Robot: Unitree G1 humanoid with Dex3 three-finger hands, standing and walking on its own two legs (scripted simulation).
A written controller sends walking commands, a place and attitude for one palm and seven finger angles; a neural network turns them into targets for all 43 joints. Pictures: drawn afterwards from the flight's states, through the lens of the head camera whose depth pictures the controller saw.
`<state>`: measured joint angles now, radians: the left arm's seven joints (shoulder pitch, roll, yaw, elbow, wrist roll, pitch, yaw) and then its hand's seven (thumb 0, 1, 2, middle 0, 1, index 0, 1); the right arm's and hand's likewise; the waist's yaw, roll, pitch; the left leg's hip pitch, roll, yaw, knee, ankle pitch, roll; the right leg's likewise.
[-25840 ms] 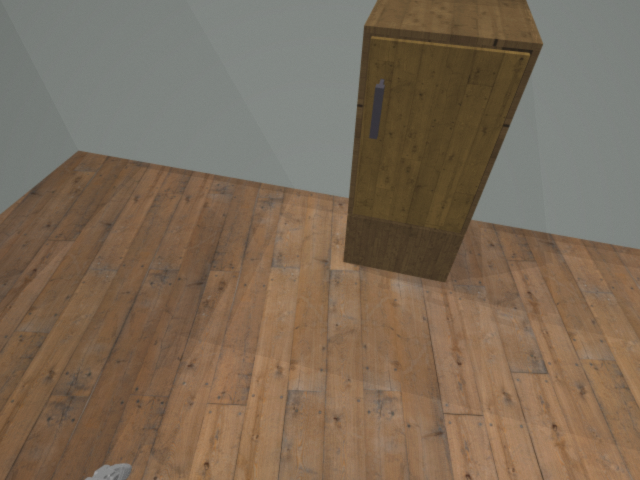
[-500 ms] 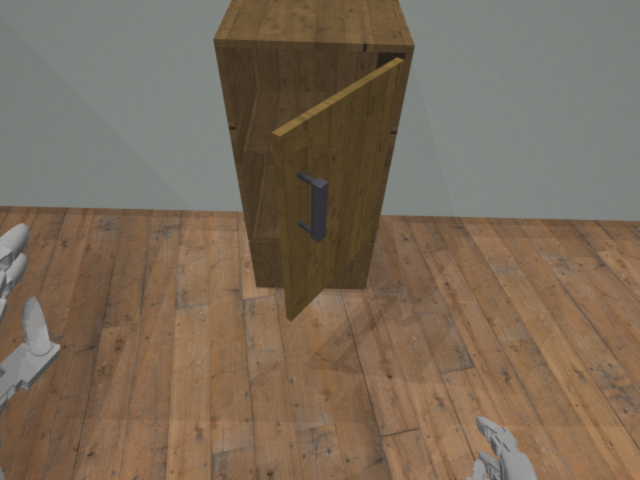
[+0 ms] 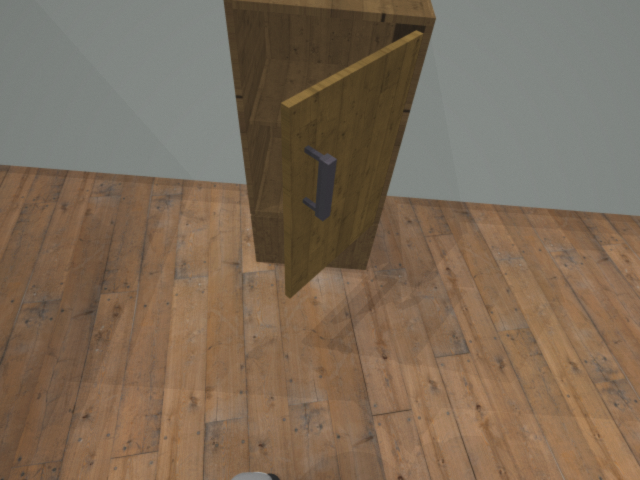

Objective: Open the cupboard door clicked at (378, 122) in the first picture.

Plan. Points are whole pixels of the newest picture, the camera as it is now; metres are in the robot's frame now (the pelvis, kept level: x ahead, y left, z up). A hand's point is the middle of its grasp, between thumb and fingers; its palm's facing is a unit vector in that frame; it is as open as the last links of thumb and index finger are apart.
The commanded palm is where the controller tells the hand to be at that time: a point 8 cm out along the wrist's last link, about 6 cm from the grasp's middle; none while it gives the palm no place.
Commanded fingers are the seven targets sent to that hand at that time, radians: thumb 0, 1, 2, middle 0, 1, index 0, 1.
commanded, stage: let the arm hang, fingers relaxed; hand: left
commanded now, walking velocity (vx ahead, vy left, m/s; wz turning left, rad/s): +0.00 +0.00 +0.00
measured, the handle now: (316, 183) +0.61 +0.04 -0.04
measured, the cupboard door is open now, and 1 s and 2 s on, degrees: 51 51 51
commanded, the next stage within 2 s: look to check the result in 0.66 s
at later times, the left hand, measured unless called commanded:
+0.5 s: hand out of the picture +0.03 +0.16 -0.17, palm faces +0.01 -0.98 -0.19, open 7.3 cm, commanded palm none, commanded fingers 0.00 0.90 0.90 -0.20 -0.30 -0.20 -0.30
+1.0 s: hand out of the picture +0.03 +0.15 -0.17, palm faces +0.03 -0.98 -0.19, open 7.4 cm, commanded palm none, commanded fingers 0.00 0.90 0.90 -0.20 -0.30 -0.20 -0.30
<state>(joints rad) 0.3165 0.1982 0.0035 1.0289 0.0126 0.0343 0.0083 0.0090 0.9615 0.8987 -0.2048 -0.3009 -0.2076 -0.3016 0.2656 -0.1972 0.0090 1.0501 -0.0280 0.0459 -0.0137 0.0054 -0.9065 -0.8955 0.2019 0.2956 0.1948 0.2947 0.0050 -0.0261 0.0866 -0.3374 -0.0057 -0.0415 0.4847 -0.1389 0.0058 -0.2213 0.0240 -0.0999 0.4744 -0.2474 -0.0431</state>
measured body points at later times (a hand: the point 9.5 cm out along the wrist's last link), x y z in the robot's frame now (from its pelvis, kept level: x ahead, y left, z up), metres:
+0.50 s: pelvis +0.02 -0.01 +0.00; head +0.03 -0.01 +0.45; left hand +0.03 +0.21 -0.15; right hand +0.01 -0.22 -0.16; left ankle +0.07 +0.11 -0.74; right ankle +0.01 -0.09 -0.74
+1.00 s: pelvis +0.04 -0.02 +0.01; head +0.06 -0.03 +0.46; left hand +0.03 +0.20 -0.15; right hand +0.03 -0.24 -0.16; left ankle +0.07 +0.11 -0.74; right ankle +0.01 -0.09 -0.74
